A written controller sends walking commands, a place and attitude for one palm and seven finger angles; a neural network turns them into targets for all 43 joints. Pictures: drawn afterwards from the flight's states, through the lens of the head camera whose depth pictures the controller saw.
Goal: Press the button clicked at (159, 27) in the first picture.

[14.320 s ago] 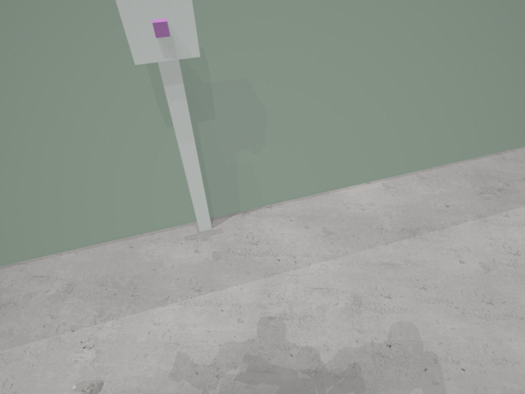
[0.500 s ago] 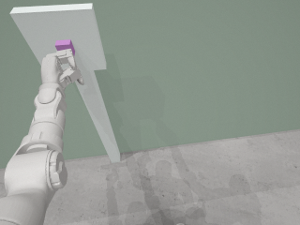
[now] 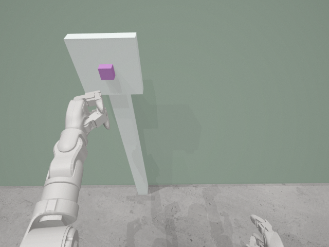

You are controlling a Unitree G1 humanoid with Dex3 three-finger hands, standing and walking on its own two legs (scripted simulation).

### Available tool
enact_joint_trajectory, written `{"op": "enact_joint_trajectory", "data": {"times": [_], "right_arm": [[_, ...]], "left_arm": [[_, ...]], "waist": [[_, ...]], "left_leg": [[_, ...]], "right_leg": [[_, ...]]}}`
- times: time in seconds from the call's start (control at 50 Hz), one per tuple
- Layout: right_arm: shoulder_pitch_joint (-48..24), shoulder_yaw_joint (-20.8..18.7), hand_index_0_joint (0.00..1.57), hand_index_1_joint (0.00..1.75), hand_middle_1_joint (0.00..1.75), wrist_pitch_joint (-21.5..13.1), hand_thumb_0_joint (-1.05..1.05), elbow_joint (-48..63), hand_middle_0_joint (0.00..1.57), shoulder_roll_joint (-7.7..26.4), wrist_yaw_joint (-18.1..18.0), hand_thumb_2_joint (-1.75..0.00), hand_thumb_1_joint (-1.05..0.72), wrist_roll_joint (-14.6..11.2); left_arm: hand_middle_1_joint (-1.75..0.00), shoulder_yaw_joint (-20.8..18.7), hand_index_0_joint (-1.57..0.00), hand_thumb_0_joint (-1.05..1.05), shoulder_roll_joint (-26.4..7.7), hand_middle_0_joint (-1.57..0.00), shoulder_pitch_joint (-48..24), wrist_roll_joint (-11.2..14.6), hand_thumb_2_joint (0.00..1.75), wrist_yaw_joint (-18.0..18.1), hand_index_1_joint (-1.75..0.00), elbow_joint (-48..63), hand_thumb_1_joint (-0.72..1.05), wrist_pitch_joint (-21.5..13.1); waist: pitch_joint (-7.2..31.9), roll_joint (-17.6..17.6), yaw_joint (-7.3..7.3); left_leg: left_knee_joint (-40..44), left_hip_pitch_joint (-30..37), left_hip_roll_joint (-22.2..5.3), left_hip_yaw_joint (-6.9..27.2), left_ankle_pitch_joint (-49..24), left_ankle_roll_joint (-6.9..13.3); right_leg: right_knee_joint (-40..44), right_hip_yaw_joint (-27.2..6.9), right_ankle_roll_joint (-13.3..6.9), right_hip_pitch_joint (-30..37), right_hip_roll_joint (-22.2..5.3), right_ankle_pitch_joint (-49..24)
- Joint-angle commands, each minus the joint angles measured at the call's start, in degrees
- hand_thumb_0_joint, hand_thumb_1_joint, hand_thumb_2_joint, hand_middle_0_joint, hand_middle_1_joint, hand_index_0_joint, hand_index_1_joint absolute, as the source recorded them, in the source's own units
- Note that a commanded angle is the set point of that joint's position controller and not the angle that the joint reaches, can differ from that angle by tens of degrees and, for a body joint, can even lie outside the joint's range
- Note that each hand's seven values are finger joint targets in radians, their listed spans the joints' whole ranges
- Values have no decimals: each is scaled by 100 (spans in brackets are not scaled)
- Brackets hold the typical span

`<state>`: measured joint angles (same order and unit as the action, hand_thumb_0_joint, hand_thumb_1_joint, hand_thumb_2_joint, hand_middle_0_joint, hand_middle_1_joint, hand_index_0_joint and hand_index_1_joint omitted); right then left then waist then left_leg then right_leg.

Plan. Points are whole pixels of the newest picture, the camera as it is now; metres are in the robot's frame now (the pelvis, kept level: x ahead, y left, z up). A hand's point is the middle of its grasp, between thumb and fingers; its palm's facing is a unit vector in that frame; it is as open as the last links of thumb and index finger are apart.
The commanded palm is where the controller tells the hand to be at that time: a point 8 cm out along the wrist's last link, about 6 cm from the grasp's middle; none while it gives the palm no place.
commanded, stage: pull the fist back off the button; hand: left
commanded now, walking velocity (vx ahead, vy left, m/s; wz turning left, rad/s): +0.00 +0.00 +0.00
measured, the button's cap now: (107, 71) +0.52 +0.20 +0.17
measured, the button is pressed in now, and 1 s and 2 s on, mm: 0 0 0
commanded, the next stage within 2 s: draw the hand back to the body in 0.02 s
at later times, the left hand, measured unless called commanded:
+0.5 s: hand (85, 131) +0.32 +0.20 +0.15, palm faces +0.12 -0.99 -0.02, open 3.1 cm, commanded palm +0.28 +0.24 +0.15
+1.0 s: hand (46, 167) +0.22 +0.23 +0.16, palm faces +0.35 -0.89 -0.29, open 3.1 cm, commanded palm +0.18 +0.27 +0.17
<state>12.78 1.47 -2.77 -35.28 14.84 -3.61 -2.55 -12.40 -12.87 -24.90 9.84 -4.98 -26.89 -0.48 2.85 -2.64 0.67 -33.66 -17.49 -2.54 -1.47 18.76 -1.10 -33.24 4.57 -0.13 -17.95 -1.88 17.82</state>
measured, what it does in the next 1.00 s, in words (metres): stands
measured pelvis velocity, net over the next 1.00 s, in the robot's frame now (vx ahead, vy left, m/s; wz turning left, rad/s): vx -0.01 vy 0.01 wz -0.01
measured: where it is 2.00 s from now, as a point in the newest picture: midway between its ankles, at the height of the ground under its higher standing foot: outside the picture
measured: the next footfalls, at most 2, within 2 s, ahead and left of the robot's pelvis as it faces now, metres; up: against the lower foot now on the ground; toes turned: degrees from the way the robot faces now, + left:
none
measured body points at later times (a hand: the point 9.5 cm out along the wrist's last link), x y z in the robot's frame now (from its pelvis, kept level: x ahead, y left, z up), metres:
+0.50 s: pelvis -0.01 +0.01 +0.00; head -0.03 -0.01 +0.45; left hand +0.31 +0.25 +0.15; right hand +0.13 -0.24 -0.09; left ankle -0.02 +0.13 -0.73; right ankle -0.01 -0.12 -0.73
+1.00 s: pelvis -0.01 +0.01 +0.02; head -0.04 -0.01 +0.46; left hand +0.20 +0.28 +0.18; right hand +0.18 -0.20 -0.07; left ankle -0.02 +0.13 -0.73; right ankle -0.01 -0.12 -0.73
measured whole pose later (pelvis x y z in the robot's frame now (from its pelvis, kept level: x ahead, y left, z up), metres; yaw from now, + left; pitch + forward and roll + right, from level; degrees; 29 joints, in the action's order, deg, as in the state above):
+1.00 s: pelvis -0.01 +0.01 +0.02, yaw -1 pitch -6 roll +0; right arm 9.8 2.5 -4.8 -37.7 12.7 -4.7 1.1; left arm -10.9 -15.9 14.1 2.0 5.7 14.2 -4.4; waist -2.3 -3.6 3.9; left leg -21.8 -3.1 -1.8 -2.5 12.8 -0.3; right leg -20.5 3.9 0.7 -3.4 -1.9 11.1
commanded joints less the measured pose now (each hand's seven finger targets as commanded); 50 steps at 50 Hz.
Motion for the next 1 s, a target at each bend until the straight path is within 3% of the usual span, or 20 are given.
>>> {"op": "enact_joint_trajectory", "data": {"times": [0.0,0.04,0.06,0.1,0.14,0.2,0.22,0.26,0.28,0.36,0.46,0.52,0.56,0.6,0.62,0.64,0.66,0.7,0.88,0.98], "right_arm": [[-230,-163,20,30,30,-279,0,642,20,614,-142,-90,-90,25],[-252,-140,20,30,30,-280,0,596,20,616,-181,-90,-90,46],[-219,-135,20,30,30,-265,0,571,20,639,-190,-90,-90,52],[-263,-106,20,30,30,-268,0,555,20,615,-196,-90,-90,31],[-275,-125,20,30,30,-297,0,666,20,600,-171,-90,-90,49],[-325,-131,20,30,30,-344,0,800,20,607,-92,-90,-90,43],[-382,-135,20,30,30,-358,0,851,20,593,-74,-90,-90,35],[-447,-135,20,30,30,-382,0,906,20,604,-42,-90,-90,13],[-530,-131,20,30,30,-385,0,937,20,599,-46,-90,-90,-12],[-667,-128,20,30,30,-461,0,976,20,596,-109,-90,-90,-12],[-825,-90,20,30,30,-630,0,933,20,563,-214,-90,-90,-25],[-889,-57,20,30,30,-752,0,903,20,526,-248,-90,-90,-28],[-914,-45,20,30,30,-791,0,894,20,547,-258,-90,-90,-17],[-985,-11,20,30,30,-812,0,913,20,535,-273,-90,-90,-25],[-986,-74,20,30,30,-856,0,828,20,516,-278,-90,-90,155],[-980,-48,20,30,30,-846,0,722,20,483,-269,-90,-90,202],[-976,-65,20,30,30,-810,0,679,20,510,-240,-90,-90,227],[-987,-61,20,30,30,-740,0,695,20,445,-220,-90,-90,254],[-1116,-86,20,30,30,-554,0,725,20,371,-185,-90,-90,370],[-1125,-122,20,30,30,-516,0,746,20,366,-143,-90,-90,400]], "left_arm": [[-150,-22,-130,0,-924,-130,-3060,66,90,37,-150,1376,90,-337],[-150,-167,-130,0,-1068,-130,-3056,52,90,62,-150,1118,90,-337],[-150,-238,-130,0,-1173,-130,-2976,49,90,69,-150,920,90,-353],[-150,-123,-130,0,-1083,-130,-3229,29,90,36,-150,697,90,-397],[-150,-297,-130,0,-1170,-130,-2722,17,90,14,-150,840,90,-471],[-150,-508,-130,0,-1284,-130,-1969,129,90,-70,-150,1166,90,-532],[-150,-518,-130,0,-1268,-130,-1758,150,90,-104,-150,1371,90,-523],[-150,-489,-130,0,-1190,-130,-1343,197,90,-139,-150,1583,90,-431],[-150,-470,-130,0,-1173,-130,-1244,211,90,-150,-150,1771,90,-356],[-150,-587,-130,0,-1290,-130,-1002,264,90,-126,-150,2615,90,-120],[-150,-462,-130,0,-1168,-130,-728,351,90,-225,-150,3248,90,76],[-150,-345,-130,0,-1017,-130,-382,407,90,-324,-150,3511,90,190],[-150,-438,-130,0,-1075,-130,-9,462,90,-370,-150,3580,90,311],[-150,-420,-130,0,-1016,-130,160,513,90,-416,-150,3711,90,470],[-150,-331,-130,0,-1598,-130,428,-175,90,202,-150,4433,90,-62],[-150,-227,-130,0,-1227,-130,1003,-254,90,472,-150,4046,90,-194],[-150,-108,-130,0,-1182,-130,1179,-342,90,615,-150,4252,90,-313],[-150,-112,-130,0,-1177,-130,1369,-485,90,811,-150,4611,90,-498],[-150,-209,-130,0,-1178,-130,2379,-746,90,1100,-150,5376,90,-787],[-150,-341,-130,0,-1165,-130,3214,-757,90,1121,-150,5611,90,-813]], "waist": [[1360,296,-310],[1396,301,-269],[1344,534,-272],[1212,262,-296],[1708,36,-46],[1862,312,120],[1807,208,174],[1567,501,183],[1364,375,185],[1293,315,200],[985,228,124],[871,-55,151],[856,203,185],[664,211,206],[183,158,213],[-26,307,163],[24,493,189],[266,188,171],[208,-165,226],[28,137,281]], "left_leg": [[310,614,273,48,-1518,268],[319,574,286,56,-1457,258],[326,491,270,82,-1347,266],[341,438,292,76,-1212,253],[356,564,296,66,-1545,228],[408,540,261,27,-1789,228],[442,524,261,-7,-1856,224],[519,447,232,-1,-1777,235],[588,418,221,-29,-1618,233],[712,586,222,-12,-1442,244],[808,764,229,31,-1135,256],[873,881,238,72,-1064,219],[882,858,244,77,-1021,229],[934,791,259,95,-898,227],[1114,858,259,-32,-811,280],[1190,860,244,-7,-740,278],[1252,945,224,11,-775,282],[1334,1195,213,-35,-979,278],[1540,1490,194,-29,-1395,243],[1550,1412,172,2,-1512,240]], "right_leg": [[403,-204,-69,495,176,-2092],[413,-211,-76,517,164,-1987],[449,-223,-63,519,172,-1828],[471,-248,-80,404,149,-1689],[336,-222,-136,736,152,-1983],[312,-212,-131,1084,157,-2334],[310,-227,-137,1155,151,-2433],[368,-187,-119,1158,168,-2319],[423,-190,-108,1055,165,-2151],[577,-204,-112,1083,182,-1810],[783,-200,-101,896,201,-1312],[807,-151,-112,822,203,-1189],[853,-146,-94,873,209,-1118],[903,-140,-78,820,193,-985],[1334,-291,-53,710,130,-747],[1406,-244,-61,690,129,-620],[1516,-257,-61,804,156,-593],[1466,-274,-66,1071,146,-831],[1641,-275,-95,1485,158,-1170],[1645,-244,-80,1534,169,-1258]]}}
